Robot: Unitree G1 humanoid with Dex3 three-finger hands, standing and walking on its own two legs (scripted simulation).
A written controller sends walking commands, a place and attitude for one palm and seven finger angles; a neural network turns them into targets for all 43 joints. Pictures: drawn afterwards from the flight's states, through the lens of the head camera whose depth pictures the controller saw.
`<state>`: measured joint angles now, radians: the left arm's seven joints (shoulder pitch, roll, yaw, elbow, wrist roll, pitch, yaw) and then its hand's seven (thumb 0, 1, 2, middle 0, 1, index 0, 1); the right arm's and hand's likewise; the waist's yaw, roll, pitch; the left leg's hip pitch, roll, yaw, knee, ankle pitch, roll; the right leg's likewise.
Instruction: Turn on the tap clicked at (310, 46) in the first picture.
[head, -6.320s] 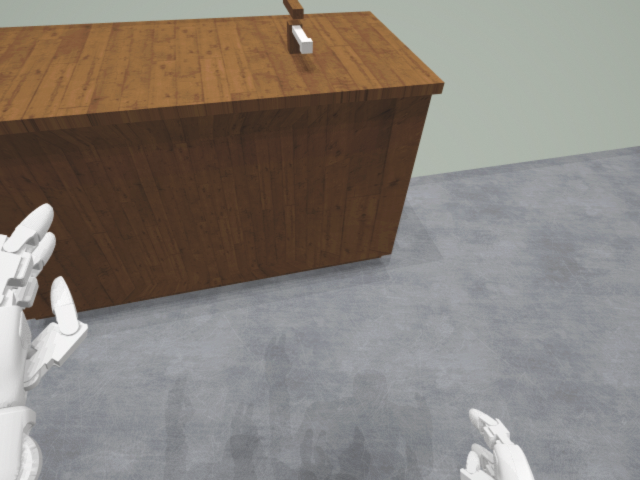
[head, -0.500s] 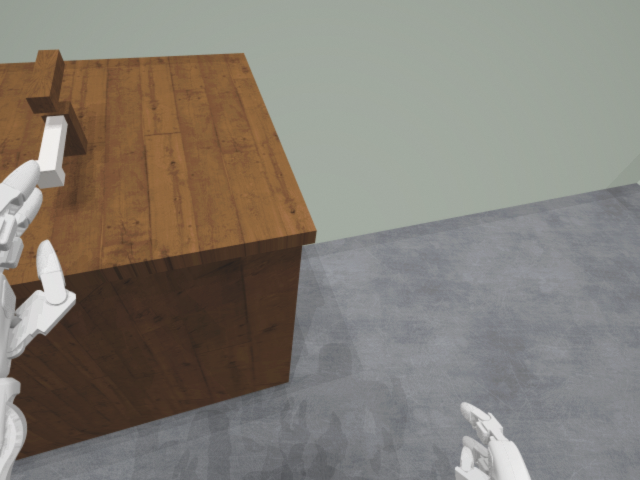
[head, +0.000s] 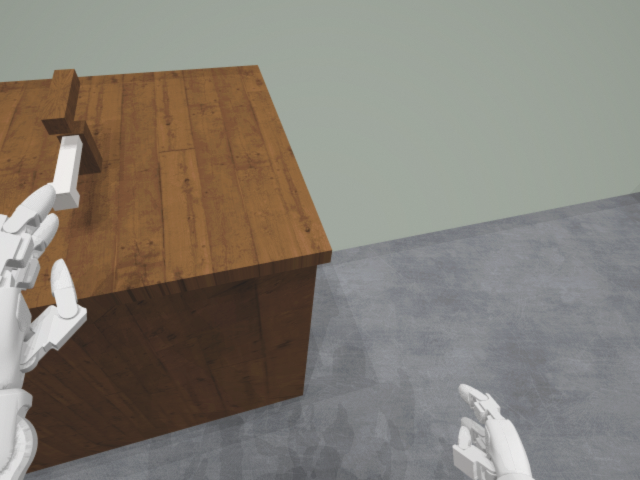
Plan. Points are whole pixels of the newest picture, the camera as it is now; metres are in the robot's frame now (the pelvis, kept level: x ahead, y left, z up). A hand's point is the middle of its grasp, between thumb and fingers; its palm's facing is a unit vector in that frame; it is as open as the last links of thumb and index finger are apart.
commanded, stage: look again from close up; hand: left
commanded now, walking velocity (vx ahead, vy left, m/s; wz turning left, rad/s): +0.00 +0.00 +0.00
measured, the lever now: (63, 195) +0.41 +0.39 +0.10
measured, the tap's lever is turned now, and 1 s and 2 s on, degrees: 0 0 0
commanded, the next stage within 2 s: shuffle to correct the standing spot in 0.28 s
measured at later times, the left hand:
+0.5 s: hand (93, 325) +0.21 +0.23 +0.15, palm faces +0.38 -0.85 -0.36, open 7.4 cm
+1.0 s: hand (92, 278) +0.26 +0.26 +0.15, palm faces +0.41 -0.83 -0.37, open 7.4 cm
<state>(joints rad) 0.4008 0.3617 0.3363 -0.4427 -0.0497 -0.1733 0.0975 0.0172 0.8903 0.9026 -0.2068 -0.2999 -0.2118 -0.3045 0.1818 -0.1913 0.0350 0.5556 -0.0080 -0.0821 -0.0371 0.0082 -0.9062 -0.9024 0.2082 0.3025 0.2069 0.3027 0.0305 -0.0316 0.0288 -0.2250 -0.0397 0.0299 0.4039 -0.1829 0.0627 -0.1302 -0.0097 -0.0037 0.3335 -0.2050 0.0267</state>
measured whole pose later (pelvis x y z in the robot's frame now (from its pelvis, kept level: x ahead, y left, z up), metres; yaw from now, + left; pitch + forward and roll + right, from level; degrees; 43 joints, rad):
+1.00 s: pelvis +0.05 +0.01 -0.03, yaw +2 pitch +0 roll -1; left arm 0.43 0.38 0.36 -0.50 -0.05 -0.23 0.12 0.02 0.89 0.90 -0.21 -0.30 -0.21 -0.30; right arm 0.22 -0.20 0.01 0.59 0.02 -0.05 -0.02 0.01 -0.91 -0.90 0.21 0.30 0.21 0.30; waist 0.01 -0.01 0.02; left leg -0.32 -0.05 0.07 0.77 -0.40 0.05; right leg -0.19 -0.04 -0.02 0.66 -0.46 0.04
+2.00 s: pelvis +0.05 +0.09 -0.01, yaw +1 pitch -2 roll -1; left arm 0.33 0.37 0.39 -0.40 -0.04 -0.30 0.09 0.02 0.89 0.90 -0.21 -0.30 -0.21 -0.30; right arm 0.27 -0.16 0.04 0.62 0.00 -0.18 0.04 0.01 -0.91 -0.90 0.21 0.30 0.21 0.30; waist 0.03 -0.04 0.09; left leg -0.24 -0.07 0.04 0.49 -0.21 0.08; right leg -0.23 -0.01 0.00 0.48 -0.22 0.01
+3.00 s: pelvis +0.09 +0.06 +0.00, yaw +2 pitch -1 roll -1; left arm 0.44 0.34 0.34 -0.45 -0.05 -0.18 0.11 0.02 0.89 0.90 -0.21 -0.30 -0.21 -0.30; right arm 0.21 -0.20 0.01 0.59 0.01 -0.08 -0.03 0.01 -0.91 -0.90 0.21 0.30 0.21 0.30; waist 0.02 0.00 0.05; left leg -0.19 -0.03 0.01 0.45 -0.24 0.04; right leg -0.15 0.03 -0.03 0.40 -0.23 -0.02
